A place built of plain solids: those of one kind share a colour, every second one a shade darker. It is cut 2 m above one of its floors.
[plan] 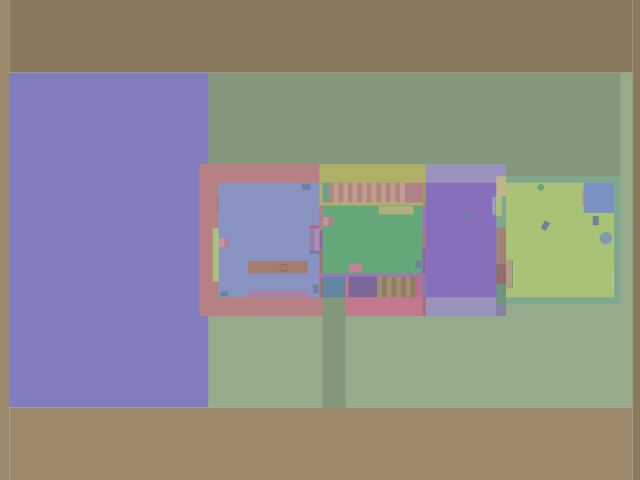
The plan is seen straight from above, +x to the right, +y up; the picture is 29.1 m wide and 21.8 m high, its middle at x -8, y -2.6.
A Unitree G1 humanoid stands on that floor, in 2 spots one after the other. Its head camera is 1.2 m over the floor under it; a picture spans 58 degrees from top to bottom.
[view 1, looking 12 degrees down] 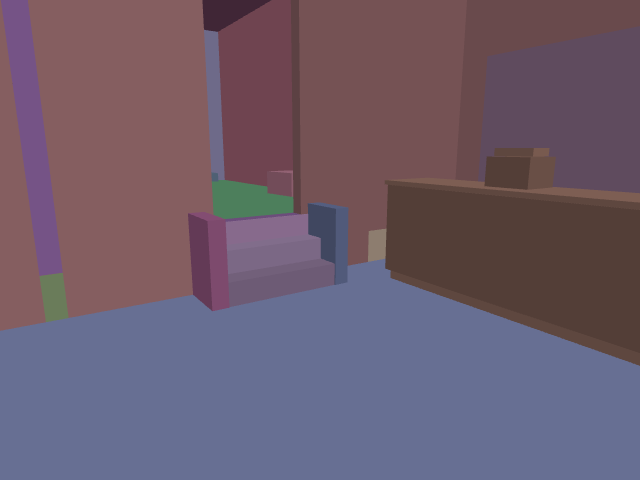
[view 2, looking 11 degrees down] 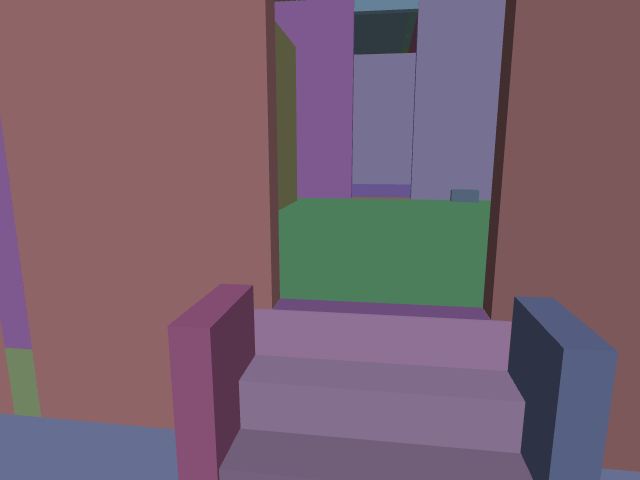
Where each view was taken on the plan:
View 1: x -11.47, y -0.90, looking -34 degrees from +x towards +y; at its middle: step_flightF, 3.97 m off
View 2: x -9.65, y -2.58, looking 8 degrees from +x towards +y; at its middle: floor_store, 3.21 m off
